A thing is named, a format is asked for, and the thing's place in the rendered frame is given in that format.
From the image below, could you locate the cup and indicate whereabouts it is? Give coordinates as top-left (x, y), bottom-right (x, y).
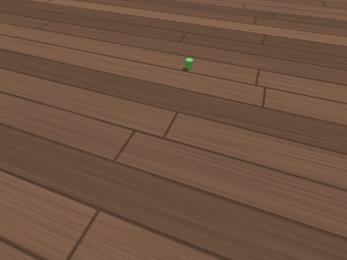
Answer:
top-left (185, 58), bottom-right (193, 69)

